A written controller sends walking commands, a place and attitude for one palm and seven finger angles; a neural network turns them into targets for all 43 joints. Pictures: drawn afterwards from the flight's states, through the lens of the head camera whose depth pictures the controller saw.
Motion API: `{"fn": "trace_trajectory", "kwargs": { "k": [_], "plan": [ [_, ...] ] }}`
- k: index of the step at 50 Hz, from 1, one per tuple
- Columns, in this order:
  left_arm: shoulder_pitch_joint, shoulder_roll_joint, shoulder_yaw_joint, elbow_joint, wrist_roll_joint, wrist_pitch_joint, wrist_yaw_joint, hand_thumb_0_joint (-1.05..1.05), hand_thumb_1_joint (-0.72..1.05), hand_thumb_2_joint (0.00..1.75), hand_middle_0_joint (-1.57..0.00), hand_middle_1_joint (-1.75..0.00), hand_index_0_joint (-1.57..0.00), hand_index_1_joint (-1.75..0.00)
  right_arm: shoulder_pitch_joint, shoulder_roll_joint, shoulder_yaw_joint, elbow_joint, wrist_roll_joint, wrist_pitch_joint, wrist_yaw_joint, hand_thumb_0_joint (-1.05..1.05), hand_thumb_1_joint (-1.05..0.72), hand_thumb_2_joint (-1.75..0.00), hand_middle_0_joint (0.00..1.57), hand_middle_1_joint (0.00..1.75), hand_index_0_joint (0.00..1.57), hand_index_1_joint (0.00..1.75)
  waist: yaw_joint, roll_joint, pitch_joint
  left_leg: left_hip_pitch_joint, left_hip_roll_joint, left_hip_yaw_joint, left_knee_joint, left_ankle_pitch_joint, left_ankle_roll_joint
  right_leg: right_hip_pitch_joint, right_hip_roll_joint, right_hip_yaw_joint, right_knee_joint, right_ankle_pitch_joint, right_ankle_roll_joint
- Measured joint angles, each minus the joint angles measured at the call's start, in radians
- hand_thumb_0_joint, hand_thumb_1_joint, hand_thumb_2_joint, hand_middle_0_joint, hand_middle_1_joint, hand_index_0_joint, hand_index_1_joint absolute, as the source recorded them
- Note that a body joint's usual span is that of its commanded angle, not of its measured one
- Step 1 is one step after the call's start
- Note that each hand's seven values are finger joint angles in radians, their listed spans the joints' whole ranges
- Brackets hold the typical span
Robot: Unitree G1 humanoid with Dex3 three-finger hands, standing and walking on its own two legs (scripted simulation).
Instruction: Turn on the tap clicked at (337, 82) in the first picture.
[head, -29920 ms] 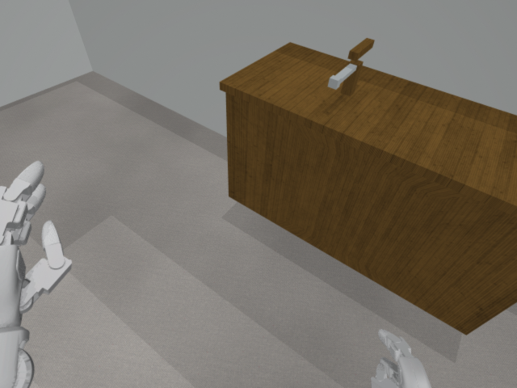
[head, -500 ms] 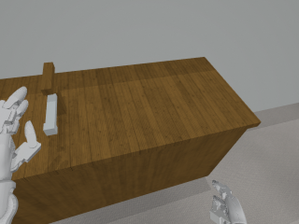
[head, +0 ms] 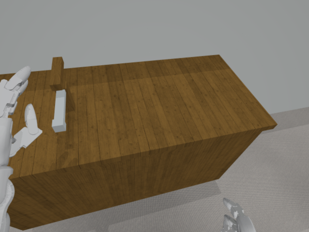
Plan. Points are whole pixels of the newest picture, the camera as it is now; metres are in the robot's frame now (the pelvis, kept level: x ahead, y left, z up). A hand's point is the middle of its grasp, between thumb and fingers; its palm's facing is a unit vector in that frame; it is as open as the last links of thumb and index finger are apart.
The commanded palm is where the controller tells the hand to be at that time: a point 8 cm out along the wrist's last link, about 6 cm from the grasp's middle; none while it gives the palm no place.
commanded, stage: come to a stop and stand still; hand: left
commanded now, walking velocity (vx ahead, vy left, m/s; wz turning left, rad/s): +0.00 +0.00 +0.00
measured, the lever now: (59, 125) +0.35 +0.31 +0.04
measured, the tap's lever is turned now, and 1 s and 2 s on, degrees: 0 0 0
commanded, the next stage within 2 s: look again from close up in 1.08 s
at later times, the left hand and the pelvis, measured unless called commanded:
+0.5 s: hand (58, 135) +0.23 +0.22 +0.18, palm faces +0.39 -0.85 -0.36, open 7.4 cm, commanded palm +0.17 +0.25 +0.18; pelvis +0.01 -0.02 +0.00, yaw -2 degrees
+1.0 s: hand (41, 136) +0.23 +0.25 +0.17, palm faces +0.38 -0.85 -0.36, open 7.4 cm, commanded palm +0.17 +0.28 +0.18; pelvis +0.01 +0.01 +0.00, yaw -1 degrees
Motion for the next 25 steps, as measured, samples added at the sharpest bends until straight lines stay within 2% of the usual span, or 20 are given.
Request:
{"fn": "trace_trajectory", "kwargs": {
  "k": [2,3,5,7,9,11,13,15,18,22,25],
  "plan": [
    [-0.162,0.087,0.08,0.064,-0.004,-0.033,-0.003,0.01,0.88,0.9,-0.22,-0.3,-0.22,-0.3,-0.025,0.009,0.003,0.019,-0.008,-0.012,0.023,0.01,-0.9,-0.9,0.2,0.3,0.2,0.3,0.012,-0.026,0.039,-0.015,-0.014,-0.002,0.019,-0.001,-0.012,-0.043,-0.016,-0.008,0.08,-0.042,-0.034],
    [-0.205,0.103,0.117,0.085,-0.021,-0.04,0.002,0.01,0.88,0.9,-0.22,-0.3,-0.22,-0.3,-0.035,0.008,0.003,0.018,-0.007,-0.012,0.035,0.02,-0.9,-0.9,0.2,0.3,0.2,0.3,0.012,-0.024,0.048,-0.019,-0.017,0.002,0.025,-0.001,-0.015,-0.054,-0.017,-0.004,0.099,-0.05,-0.041],
    [-0.189,0.08,0.158,0.08,-0.069,-0.038,0.016,0.01,0.89,0.9,-0.21,-0.3,-0.21,-0.3,-0.045,-0.002,-0.006,0.004,0.007,-0.007,0.059,0.02,-0.9,-0.9,0.2,0.3,0.2,0.3,-0.006,0.019,0.049,-0.026,-0.006,0.01,0.044,-0.013,-0.016,-0.053,-0.008,0.002,0.093,-0.035,-0.016],
    [-0.08,0.012,0.13,0.029,-0.099,-0.029,0.018,0.01,0.89,0.9,-0.2,-0.3,-0.2,-0.3,-0.044,-0.015,-0.018,-0.008,0.024,0.002,0.077,0.02,-0.9,-0.9,0.21,0.3,0.2,0.3,-0.028,0.08,0.029,-0.026,0.012,0.018,0.051,-0.026,-0.016,-0.04,0.01,0.009,0.061,-0.021,0.0],
    [0.05,-0.044,0.056,-0.023,-0.105,-0.022,0.004,0.01,0.9,0.9,-0.2,-0.3,-0.2,-0.3,-0.041,-0.017,-0.024,-0.005,0.037,0.014,0.076,0.02,-0.9,-0.9,0.21,0.3,0.2,0.3,-0.048,0.108,0.005,-0.02,0.02,0.027,0.039,-0.029,-0.02,-0.033,0.02,0.017,0.04,-0.013,-0.002],
    [0.154,-0.069,-0.012,-0.039,-0.103,-0.015,-0.011,0.01,0.9,0.9,-0.2,-0.3,-0.2,-0.3,-0.039,-0.006,-0.021,0.007,0.044,0.031,0.058,0.02,-0.91,-0.9,0.21,0.3,0.2,0.3,-0.063,0.098,-0.016,-0.009,0.022,0.034,0.016,-0.023,-0.023,-0.033,0.022,0.024,0.033,-0.014,-0.007],
    [0.209,-0.072,-0.046,-0.021,-0.102,-0.003,-0.023,0.01,0.89,0.9,-0.21,-0.3,-0.21,-0.3,-0.032,0.006,-0.013,0.014,0.044,0.043,0.032,0.02,-0.91,-0.9,0.21,0.3,0.2,0.3,-0.069,0.069,-0.029,-0.001,0.024,0.032,-0.005,-0.013,-0.026,-0.031,0.025,0.023,0.028,-0.015,-0.014],
    [0.221,-0.065,-0.044,0.005,-0.098,0.014,-0.024,0.01,0.89,0.9,-0.21,-0.3,-0.21,-0.3,-0.022,0.01,-0.004,0.015,0.037,0.045,0.01,0.02,-0.91,-0.9,0.21,0.3,0.2,0.3,-0.064,0.037,-0.03,0.003,0.029,0.026,-0.017,-0.006,-0.031,-0.028,0.029,0.016,0.021,-0.013,-0.022],
    [0.184,-0.058,-0.016,0.014,-0.097,0.029,-0.007,0.01,0.88,0.9,-0.22,-0.3,-0.22,-0.3,-0.014,-0.007,-0.002,0.009,0.029,0.031,-0.01,0.02,-0.91,-0.9,0.21,0.3,0.2,0.3,-0.043,0.012,-0.012,0.0,0.039,0.012,-0.011,-0.006,-0.039,-0.019,0.037,0.002,0.008,-0.006,-0.031],
    [0.129,-0.075,0.004,-0.049,-0.101,0.02,0.023,0.02,0.89,0.9,-0.22,-0.3,-0.22,-0.3,-0.029,-0.043,-0.012,0.013,0.022,-0.001,-0.012,0.02,-0.91,-0.9,0.2,0.3,0.2,0.3,-0.017,0.019,0.005,-0.002,0.048,0.004,0.002,-0.012,-0.041,-0.003,0.045,-0.007,-0.013,0.005,-0.032],
    [0.115,-0.081,-0.003,-0.091,-0.1,-0.009,0.036,0.02,0.89,0.9,-0.21,-0.3,-0.21,-0.3,-0.049,-0.053,-0.019,0.017,0.018,-0.014,-0.009,0.02,-0.91,-0.9,0.2,0.3,0.2,0.3,-0.013,0.027,-0.007,0.003,0.047,0.006,-0.004,-0.012,-0.038,0.005,0.045,-0.004,-0.029,0.011,-0.028]
  ]
}}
